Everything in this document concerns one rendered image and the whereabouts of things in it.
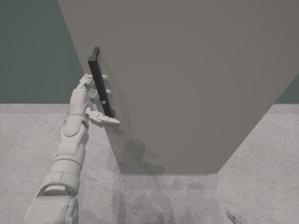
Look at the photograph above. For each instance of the robot left hand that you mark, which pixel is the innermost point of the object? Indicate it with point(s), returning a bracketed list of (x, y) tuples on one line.
[(81, 99)]

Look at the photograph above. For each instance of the handle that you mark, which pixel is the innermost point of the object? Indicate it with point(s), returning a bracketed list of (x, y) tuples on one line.
[(99, 82)]

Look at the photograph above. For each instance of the robot left forearm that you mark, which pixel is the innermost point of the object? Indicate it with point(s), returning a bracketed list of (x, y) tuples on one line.
[(63, 176)]

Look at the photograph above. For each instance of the fridge door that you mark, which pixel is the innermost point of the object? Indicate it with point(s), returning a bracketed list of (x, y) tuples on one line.
[(189, 79)]

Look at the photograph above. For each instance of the left robot upper arm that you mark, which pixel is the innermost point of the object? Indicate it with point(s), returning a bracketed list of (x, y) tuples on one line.
[(58, 209)]

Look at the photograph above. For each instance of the robot right hand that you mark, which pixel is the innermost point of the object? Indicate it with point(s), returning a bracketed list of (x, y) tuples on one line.
[(236, 219)]

